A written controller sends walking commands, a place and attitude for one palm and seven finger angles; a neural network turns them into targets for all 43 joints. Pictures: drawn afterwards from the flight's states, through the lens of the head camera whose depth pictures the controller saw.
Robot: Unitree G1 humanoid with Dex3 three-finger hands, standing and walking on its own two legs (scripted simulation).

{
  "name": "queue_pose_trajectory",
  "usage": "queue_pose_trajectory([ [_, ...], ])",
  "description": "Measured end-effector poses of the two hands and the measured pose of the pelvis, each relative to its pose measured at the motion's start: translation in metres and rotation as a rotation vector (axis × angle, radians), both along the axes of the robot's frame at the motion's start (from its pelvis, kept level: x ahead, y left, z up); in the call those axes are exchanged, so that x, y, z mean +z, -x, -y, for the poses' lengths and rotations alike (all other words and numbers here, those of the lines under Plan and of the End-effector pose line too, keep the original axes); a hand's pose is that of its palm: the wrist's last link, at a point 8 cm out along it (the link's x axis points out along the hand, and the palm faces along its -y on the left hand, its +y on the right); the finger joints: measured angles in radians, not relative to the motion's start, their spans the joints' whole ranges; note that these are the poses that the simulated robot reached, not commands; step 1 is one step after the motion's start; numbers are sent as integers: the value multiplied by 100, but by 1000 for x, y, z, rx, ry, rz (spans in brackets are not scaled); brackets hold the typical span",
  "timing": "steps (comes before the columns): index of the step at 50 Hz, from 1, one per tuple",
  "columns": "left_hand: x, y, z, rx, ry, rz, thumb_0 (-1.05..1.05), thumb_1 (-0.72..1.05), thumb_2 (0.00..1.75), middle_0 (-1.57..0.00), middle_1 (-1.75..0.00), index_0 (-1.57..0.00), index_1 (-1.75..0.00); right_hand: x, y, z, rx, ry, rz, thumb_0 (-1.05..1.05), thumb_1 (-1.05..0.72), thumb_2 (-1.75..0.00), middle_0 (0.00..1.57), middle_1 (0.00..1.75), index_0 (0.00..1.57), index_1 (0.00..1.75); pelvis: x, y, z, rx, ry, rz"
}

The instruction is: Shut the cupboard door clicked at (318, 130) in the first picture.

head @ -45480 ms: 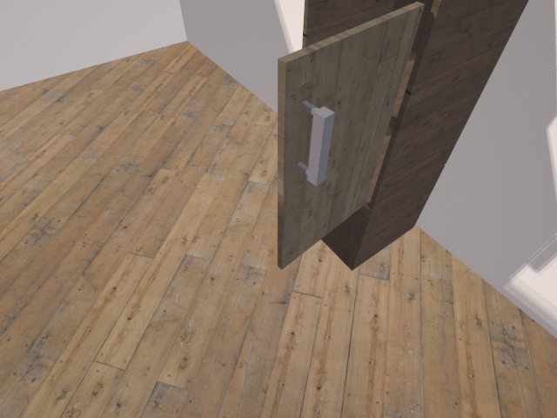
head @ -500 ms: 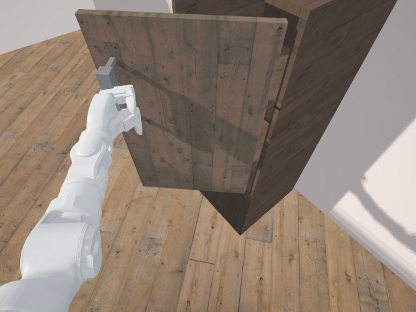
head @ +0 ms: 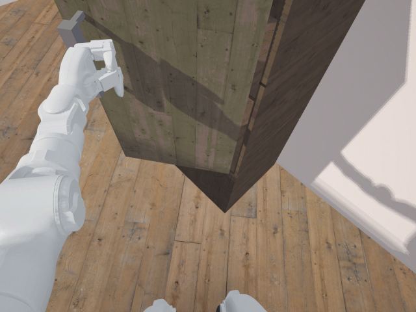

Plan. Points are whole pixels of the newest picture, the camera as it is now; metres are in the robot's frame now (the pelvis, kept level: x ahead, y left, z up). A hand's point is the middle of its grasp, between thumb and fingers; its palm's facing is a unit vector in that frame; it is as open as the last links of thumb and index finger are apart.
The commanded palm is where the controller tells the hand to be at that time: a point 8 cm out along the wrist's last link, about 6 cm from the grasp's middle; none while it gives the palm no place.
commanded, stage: push the door shut along its arc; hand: left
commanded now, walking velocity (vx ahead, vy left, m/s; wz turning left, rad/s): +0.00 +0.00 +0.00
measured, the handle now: (89, 57) +0.60 +0.17 +0.13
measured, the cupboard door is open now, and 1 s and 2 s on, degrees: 36 19 19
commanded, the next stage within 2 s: pull the fist back off the door in 0.66 s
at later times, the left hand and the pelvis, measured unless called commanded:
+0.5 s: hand (136, 53) +0.58 +0.07 +0.14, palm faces -0.35 -0.94 +0.02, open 3.1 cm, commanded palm +0.59 +0.12 +0.13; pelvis +0.01 +0.01 -0.01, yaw -1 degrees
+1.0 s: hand (148, 46) +0.61 +0.05 +0.13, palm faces +0.11 -0.99 -0.03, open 3.2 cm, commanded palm +0.57 +0.09 +0.13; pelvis +0.03 +0.00 -0.02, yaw +0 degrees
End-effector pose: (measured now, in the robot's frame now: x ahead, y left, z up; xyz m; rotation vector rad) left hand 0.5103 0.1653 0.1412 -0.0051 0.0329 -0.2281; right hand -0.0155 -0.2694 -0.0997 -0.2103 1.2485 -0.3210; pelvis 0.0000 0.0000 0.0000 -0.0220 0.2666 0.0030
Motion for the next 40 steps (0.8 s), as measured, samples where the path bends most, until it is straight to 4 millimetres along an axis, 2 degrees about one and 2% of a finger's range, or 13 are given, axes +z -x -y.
queue_pose_trajectory([
  [10, 0, -29, 5, -53, -5, -21, 2, 90, 90, -130, -150, -130, -150, 0, 20, -4, -23, 17, -83, 0, -90, -89, 20, 30, 21, 30, -6, -2, -2, 4, 11, -54],
  [25, -2, -70, 34, -127, 5, -24, 2, 90, 90, -130, -150, -129, -150, 1, 41, -18, -74, 15, -177, 0, -90, -89, 20, 30, 21, 30, -12, -13, -8, -8, 18, -119],
  [32, 0, -77, 41, -149, -12, -37, 2, 92, 93, -130, -150, -129, -150, -1, 43, -24, -74, -8, -219, 0, -90, -89, 20, 30, 21, 30, -12, -19, -7, -3, 17, -127],
  [39, 3, -82, 53, -176, -17, -39, 4, 96, 95, -130, -150, -129, -150, -3, 36, -19, -60, 0, -222, 0, -90, -89, 20, 30, 21, 30, -13, -23, -5, 8, 16, -134],
  [40, 2, -84, 54, -142, 26, -50, 4, 96, 95, -130, -150, -130, -150, -3, 34, -18, -55, 0, -221, 0, -90, -89, 20, 30, 21, 30, -13, -23, -4, 9, 19, -138],
])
